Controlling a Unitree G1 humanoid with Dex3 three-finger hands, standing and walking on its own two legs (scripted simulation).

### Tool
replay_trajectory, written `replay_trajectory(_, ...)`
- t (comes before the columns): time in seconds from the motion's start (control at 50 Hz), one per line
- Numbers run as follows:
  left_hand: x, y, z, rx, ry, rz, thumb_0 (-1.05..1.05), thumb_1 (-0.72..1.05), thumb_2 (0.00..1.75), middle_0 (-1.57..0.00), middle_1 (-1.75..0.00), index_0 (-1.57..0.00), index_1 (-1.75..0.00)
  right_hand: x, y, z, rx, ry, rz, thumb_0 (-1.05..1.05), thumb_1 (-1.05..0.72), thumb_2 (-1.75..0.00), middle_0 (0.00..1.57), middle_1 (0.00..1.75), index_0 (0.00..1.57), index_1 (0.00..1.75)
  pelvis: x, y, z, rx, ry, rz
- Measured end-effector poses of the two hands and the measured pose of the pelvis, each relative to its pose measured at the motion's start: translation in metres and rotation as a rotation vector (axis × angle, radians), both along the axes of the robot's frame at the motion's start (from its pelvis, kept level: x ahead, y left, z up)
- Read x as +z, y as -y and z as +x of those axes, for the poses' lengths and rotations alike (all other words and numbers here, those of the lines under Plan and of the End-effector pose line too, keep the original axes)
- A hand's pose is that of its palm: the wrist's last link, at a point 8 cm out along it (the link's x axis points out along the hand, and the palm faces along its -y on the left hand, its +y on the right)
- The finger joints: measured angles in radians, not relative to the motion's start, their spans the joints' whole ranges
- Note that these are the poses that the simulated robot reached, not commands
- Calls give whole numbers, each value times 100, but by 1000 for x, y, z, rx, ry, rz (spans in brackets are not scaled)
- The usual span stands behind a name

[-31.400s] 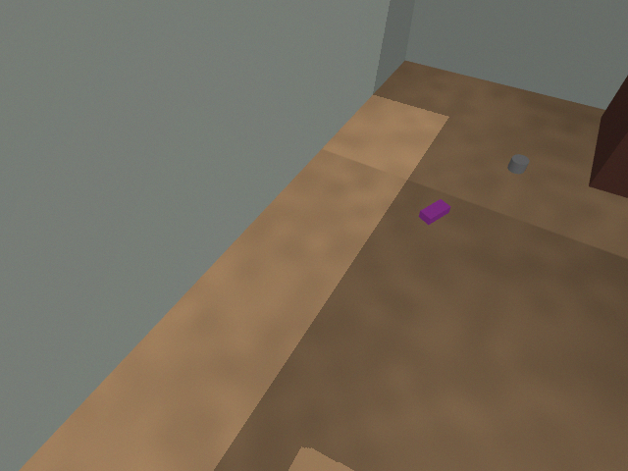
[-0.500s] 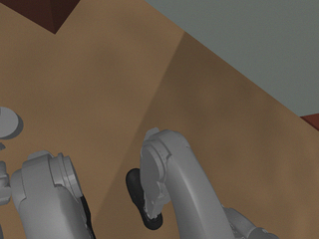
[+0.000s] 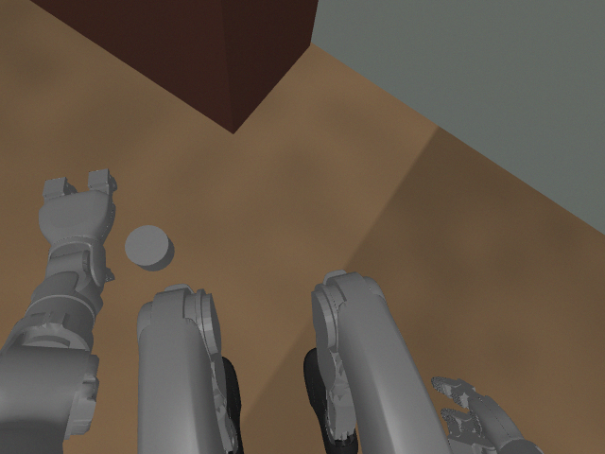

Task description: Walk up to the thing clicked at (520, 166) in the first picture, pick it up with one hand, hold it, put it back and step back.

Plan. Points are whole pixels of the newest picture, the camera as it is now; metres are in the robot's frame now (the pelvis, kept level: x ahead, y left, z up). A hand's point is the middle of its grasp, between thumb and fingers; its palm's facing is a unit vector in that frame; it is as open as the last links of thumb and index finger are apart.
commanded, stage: withdraw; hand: left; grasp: from above
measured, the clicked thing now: (150, 248) +0.44 +0.26 -0.33
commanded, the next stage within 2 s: home in 0.26 s
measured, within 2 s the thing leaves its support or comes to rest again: neither
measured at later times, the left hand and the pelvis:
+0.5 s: hand (123, 237) +0.43 +0.27 -0.20, palm faces -0.38 -0.10 -0.92, open 13.4 cm; pelvis +0.00 +0.00 -0.03, yaw +1 degrees
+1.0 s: hand (76, 280) +0.32 +0.25 -0.01, palm faces -0.22 -0.72 -0.66, open 8.3 cm; pelvis +0.01 +0.00 +0.12, yaw +5 degrees
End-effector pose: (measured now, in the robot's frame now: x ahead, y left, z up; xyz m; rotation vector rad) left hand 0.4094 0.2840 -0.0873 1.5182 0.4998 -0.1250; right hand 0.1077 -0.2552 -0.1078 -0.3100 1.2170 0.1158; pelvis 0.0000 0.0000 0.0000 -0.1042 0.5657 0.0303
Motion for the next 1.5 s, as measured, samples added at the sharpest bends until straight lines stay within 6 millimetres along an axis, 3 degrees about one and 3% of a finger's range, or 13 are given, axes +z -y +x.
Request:
replay_trajectory(0.06, 14, 3, -5, -5, -45, -17, 0, -52, 100, -9, -99, -8, -99, 9, 4, 5, -5, 19, -22, 0, -91, -90, 20, 30, 20, 30, 10, 3, -3, 11, 0, 16)
replay_trajectory(0.14, 19, 8, -10, -42, -90, -41, 0, -53, 101, -9, -99, -8, -100, 18, 12, 5, -5, 21, -67, 0, -91, -90, 20, 30, 20, 30, 16, 7, -7, 21, 5, 28)
replay_trajectory(0.22, 7, 13, -15, -86, -114, -57, 0, -52, 101, -9, -100, -8, -100, 20, 20, -1, -4, 5, -123, 0, -91, -90, 20, 30, 20, 30, 14, 9, -9, 25, 8, 31)
replay_trajectory(0.32, -22, 17, -15, -132, -126, -59, 0, -51, 100, -8, -101, -8, -100, 13, 26, -16, 7, -37, -182, 0, -90, -90, 20, 30, 20, 30, 1, 8, -10, 23, 11, 28)
replay_trajectory(0.46, -57, 16, 9, -116, -24, -74, 0, -45, 98, -13, -97, -13, -96, -6, 22, -44, 13, -128, -205, 0, -90, -89, 20, 30, 20, 30, -24, 4, -7, 13, 18, 11)
replay_trajectory(0.58, -50, 10, 36, -11, 70, -87, 0, -27, 99, -22, -83, -20, -83, -17, 6, -61, -43, -188, -151, 0, -89, -89, 20, 30, 20, 30, -29, -1, 0, 10, -10, -5)
replay_trajectory(0.68, -18, 2, 37, 117, 73, -155, 0, -12, 97, -25, -72, -23, -74, -12, -12, -60, -117, -194, -71, 0, -89, -89, 20, 30, 20, 30, -9, -3, 6, 17, -45, -4)
replay_trajectory(0.78, 29, -4, 10, 225, 38, -271, 0, 5, 96, -25, -64, -23, -65, 14, -20, -38, -161, -144, -15, 0, -89, -89, 20, 30, 20, 30, 30, -2, 10, 31, -62, 8)
replay_trajectory(1.0, 125, 5, -89, 401, -5, -637, 1, 64, 94, -23, -42, -23, -42, 124, -4, 63, -72, 158, -91, 0, -90, -90, 20, 30, 20, 30, 124, 1, 11, 66, -3, 25)
replay_trajectory(1.1, 162, 4, -122, 516, 27, -753, 1, 79, 92, -22, -36, -22, -36, 175, -7, 106, -52, 310, -114, 0, -91, -90, 20, 30, 20, 30, 157, 1, 13, 82, 41, 32)
replay_trajectory(1.18, 195, 5, -143, 614, 37, -856, 1, 86, 94, -22, -35, -22, -35, 214, -19, 129, -48, 403, -100, 0, -91, -90, 20, 30, 20, 30, 185, 0, 16, 94, 81, 37)
replay_trajectory(1.3, 246, 8, -166, 733, 36, -988, 1, 89, 92, -22, -32, -21, -32, 266, -45, 142, -52, 480, -50, 0, -91, -90, 20, 30, 20, 30, 230, -3, 27, 112, 142, 43)
replay_trajectory(1.5, 330, 11, -191, 890, 36, -1116, 2, 91, 90, -21, -30, -20, -30, 335, -65, 131, -90, 479, -35, 0, -90, -90, 20, 30, 20, 30, 303, -11, 55, 137, 243, 55)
